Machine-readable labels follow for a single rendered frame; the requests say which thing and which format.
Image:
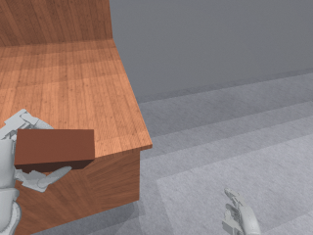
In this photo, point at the robot left forearm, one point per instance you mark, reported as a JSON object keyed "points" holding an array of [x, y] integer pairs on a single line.
{"points": [[10, 211]]}

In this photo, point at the table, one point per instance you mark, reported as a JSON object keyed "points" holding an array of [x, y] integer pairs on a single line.
{"points": [[59, 62]]}

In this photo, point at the right robot hand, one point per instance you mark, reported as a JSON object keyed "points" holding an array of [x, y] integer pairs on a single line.
{"points": [[240, 221]]}

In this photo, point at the left robot hand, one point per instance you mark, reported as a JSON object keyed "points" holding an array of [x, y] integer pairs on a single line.
{"points": [[34, 180]]}

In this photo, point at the sponge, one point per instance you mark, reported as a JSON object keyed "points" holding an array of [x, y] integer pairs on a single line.
{"points": [[46, 150]]}

